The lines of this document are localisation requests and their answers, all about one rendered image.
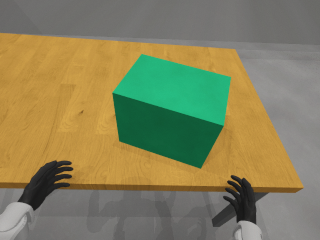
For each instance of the robot left hand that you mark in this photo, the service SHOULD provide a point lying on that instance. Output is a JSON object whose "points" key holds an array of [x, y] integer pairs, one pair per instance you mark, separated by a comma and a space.
{"points": [[43, 182]]}

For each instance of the table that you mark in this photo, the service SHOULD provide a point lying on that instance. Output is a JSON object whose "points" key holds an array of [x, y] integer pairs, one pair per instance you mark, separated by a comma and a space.
{"points": [[56, 104]]}

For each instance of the robot left forearm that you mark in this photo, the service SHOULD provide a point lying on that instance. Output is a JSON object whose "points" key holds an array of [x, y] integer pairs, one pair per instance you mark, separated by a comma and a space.
{"points": [[15, 221]]}

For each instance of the carton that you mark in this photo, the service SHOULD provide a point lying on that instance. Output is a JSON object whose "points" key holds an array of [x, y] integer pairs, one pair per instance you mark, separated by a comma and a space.
{"points": [[171, 109]]}

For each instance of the robot right hand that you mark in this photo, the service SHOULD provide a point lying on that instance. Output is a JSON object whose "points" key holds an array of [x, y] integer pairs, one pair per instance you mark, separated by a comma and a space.
{"points": [[245, 207]]}

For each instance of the robot right forearm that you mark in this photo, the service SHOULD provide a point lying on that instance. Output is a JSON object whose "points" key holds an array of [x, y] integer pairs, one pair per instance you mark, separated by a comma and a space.
{"points": [[246, 230]]}

